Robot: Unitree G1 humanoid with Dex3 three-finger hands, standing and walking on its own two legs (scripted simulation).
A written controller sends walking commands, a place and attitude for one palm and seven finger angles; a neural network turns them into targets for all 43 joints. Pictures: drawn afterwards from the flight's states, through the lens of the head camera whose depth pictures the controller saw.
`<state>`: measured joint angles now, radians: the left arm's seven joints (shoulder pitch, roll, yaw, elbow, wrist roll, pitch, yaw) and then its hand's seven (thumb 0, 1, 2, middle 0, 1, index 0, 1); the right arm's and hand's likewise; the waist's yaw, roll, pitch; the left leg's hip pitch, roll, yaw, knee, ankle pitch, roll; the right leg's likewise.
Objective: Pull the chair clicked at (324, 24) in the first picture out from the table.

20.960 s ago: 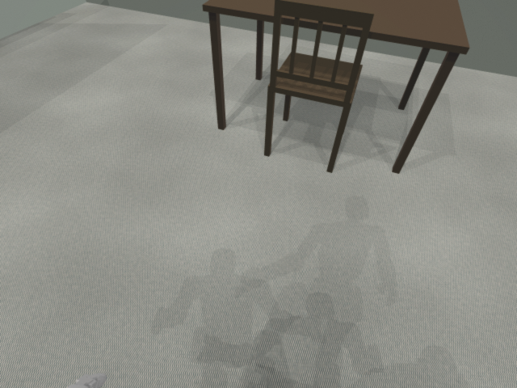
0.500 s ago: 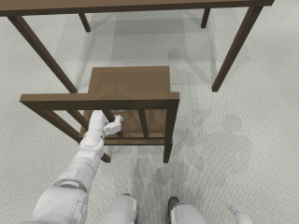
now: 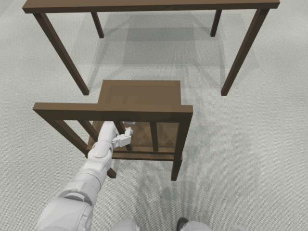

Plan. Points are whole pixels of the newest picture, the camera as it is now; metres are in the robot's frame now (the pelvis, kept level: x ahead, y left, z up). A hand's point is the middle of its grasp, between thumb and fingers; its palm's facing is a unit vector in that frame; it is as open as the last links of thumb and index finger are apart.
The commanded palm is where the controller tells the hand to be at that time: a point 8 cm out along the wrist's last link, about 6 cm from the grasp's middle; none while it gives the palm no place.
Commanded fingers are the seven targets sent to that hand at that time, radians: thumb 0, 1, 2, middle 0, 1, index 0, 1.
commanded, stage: stop walking, hand still on the chair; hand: left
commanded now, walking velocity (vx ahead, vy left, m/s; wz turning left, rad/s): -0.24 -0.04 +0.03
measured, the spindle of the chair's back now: (124, 136) +0.38 +0.13 -0.10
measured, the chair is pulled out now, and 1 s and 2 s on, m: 0.52 0.61 0.61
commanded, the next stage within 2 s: open the thumb and straighten the fingers in 1.00 s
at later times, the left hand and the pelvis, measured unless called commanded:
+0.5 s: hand (121, 166) +0.27 +0.11 -0.05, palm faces -0.06 -0.99 -0.13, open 4.9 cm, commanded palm +0.26 +0.17 -0.04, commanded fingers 0.00 0.90 0.90 -0.50 -1.45 -0.50 -1.45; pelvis -0.04 +0.01 +0.00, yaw +1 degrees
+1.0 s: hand (121, 167) +0.27 +0.11 -0.05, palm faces -0.09 -0.99 -0.13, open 4.9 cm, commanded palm +0.26 +0.17 -0.04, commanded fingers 0.00 0.90 0.90 -0.50 -1.45 -0.50 -1.45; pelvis -0.03 +0.02 +0.01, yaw +0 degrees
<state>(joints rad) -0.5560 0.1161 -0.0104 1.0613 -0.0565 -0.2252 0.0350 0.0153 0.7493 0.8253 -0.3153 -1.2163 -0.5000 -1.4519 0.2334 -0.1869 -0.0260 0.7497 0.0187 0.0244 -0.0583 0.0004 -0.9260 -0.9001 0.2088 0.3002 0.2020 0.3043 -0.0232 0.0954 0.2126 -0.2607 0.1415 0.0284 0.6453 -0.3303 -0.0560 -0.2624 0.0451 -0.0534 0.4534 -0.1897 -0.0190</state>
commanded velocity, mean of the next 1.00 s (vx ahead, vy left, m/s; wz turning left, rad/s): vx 0.05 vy -0.01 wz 0.00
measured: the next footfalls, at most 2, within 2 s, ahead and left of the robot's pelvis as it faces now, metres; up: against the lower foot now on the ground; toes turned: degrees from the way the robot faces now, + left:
none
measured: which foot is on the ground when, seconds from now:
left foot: down 0.00-1.00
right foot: down 0.00-1.00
